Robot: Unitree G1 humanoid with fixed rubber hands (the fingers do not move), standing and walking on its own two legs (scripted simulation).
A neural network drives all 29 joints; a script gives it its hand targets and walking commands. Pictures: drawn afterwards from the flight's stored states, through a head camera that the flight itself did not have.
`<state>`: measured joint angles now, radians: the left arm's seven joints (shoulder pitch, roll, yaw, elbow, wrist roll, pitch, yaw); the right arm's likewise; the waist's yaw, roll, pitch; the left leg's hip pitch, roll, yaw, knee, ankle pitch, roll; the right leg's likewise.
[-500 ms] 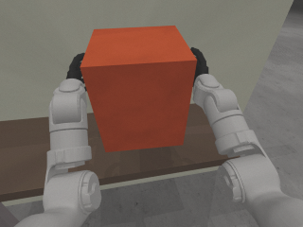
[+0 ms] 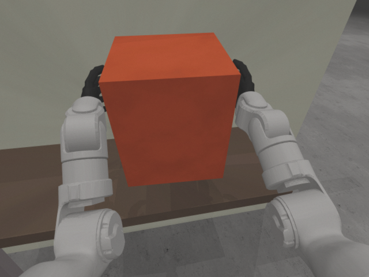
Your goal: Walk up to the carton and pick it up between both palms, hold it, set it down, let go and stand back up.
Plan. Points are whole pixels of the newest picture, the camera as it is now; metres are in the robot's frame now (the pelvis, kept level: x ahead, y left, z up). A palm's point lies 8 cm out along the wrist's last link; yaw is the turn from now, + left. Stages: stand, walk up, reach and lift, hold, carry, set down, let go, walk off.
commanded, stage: hold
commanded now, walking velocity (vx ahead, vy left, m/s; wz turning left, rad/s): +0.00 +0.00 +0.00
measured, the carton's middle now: (170, 109) +0.39 +0.01 +0.22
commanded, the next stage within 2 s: none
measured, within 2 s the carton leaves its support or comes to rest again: neither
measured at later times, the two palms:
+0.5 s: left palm (91, 102) +0.37 +0.16 +0.25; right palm (240, 98) +0.37 -0.14 +0.26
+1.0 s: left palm (91, 102) +0.36 +0.16 +0.26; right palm (241, 97) +0.37 -0.14 +0.26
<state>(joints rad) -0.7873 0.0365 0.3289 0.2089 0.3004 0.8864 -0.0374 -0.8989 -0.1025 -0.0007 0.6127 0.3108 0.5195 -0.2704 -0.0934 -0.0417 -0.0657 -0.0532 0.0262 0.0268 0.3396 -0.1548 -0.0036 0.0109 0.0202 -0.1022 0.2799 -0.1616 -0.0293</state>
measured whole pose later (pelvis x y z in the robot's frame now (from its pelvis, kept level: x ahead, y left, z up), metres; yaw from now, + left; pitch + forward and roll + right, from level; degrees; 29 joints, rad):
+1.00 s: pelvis +0.00 +0.00 +0.00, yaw +0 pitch -7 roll -1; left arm -0.80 0.05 0.32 0.22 0.29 0.87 -0.03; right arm -0.90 -0.10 0.00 0.63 0.30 0.51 -0.26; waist -0.09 -0.05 -0.07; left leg -0.07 0.03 0.02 0.34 -0.15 0.00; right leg -0.01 0.02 -0.10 0.28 -0.16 -0.03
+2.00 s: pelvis +0.00 +0.00 +0.00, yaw +0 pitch -7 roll -1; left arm -0.80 0.05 0.32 0.22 0.29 0.87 -0.03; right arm -0.90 -0.10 0.00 0.63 0.30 0.51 -0.26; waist -0.09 -0.04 -0.07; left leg -0.07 0.02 0.02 0.34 -0.15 0.00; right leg 0.00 0.02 -0.10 0.27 -0.16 -0.03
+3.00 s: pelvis +0.00 +0.00 +0.00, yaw +0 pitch -6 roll -1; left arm -0.82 0.06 0.31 0.27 0.28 0.84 -0.02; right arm -0.92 -0.10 0.00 0.67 0.29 0.49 -0.25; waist -0.09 -0.05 -0.08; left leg -0.08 0.02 0.02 0.34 -0.15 0.00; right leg -0.01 0.02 -0.10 0.28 -0.16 -0.03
